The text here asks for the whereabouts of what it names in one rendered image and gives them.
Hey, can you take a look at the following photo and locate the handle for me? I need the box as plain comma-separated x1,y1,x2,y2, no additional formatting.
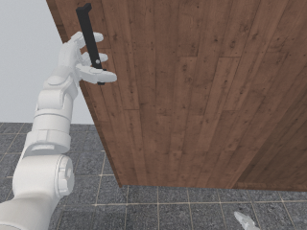
76,3,107,85

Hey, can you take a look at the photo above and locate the robot left forearm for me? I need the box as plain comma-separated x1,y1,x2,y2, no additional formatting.
12,66,80,195

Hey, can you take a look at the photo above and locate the right robot hand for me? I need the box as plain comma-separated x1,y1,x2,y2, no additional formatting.
234,211,260,230

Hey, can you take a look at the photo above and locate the wardrobe door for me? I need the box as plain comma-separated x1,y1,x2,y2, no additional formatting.
236,83,307,185
55,0,307,189

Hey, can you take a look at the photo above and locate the left robot hand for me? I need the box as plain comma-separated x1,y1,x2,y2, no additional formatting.
57,32,117,84

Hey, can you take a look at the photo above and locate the robot left upper arm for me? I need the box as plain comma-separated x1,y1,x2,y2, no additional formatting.
0,154,75,230

